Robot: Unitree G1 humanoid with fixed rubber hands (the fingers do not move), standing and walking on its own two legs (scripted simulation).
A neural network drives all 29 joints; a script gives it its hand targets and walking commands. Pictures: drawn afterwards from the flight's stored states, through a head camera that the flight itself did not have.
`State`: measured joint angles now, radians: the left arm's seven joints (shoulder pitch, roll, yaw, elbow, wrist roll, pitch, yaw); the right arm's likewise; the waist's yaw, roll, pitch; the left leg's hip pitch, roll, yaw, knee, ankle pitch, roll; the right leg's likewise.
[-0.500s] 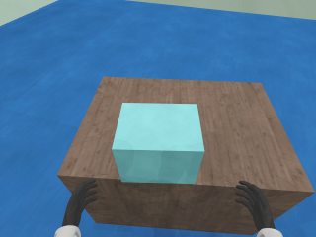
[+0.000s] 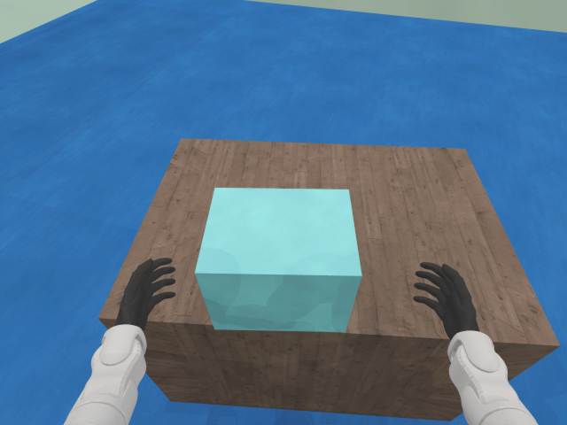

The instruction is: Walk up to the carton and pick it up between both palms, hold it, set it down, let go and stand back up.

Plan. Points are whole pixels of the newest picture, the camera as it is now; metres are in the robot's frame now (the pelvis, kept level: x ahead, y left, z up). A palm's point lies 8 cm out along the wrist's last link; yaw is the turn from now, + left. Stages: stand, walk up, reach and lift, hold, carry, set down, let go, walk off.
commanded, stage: reach and lift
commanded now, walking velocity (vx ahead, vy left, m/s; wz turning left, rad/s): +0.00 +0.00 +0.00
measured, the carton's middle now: (280, 260) +0.45 +0.03 -0.07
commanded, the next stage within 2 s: none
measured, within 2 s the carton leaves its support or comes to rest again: neither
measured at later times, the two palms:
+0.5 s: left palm (147, 247) +0.38 +0.23 +0.06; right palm (454, 255) +0.37 -0.23 +0.06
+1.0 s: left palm (155, 221) +0.42 +0.23 +0.07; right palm (448, 221) +0.42 -0.23 +0.07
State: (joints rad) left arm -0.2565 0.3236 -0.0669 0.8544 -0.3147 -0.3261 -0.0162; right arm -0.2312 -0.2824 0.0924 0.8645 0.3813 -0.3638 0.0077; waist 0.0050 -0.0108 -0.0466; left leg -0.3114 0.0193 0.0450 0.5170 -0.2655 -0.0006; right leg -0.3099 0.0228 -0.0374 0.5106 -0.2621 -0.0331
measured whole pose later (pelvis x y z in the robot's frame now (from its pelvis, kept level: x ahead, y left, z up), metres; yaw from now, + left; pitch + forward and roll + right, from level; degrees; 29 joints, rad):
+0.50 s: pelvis +0.00 +0.00 +0.00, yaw -1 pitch +9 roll -1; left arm -0.61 0.33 -0.03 0.98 -0.28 -0.14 -0.01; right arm -0.55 -0.36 0.12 0.96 0.45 -0.18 0.00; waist 0.01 -0.01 -0.11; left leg -0.41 0.03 0.04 0.48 -0.23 0.00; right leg -0.40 0.04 -0.03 0.45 -0.21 -0.03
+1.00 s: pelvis -0.01 +0.00 -0.01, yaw +0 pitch +18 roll -1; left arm -0.92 0.34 -0.05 1.30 -0.28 -0.20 -0.02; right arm -0.89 -0.40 0.20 1.27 0.52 -0.18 0.00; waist 0.01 0.00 -0.20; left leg -0.64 0.03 0.02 0.56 -0.23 0.00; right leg -0.62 0.04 -0.04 0.51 -0.20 -0.03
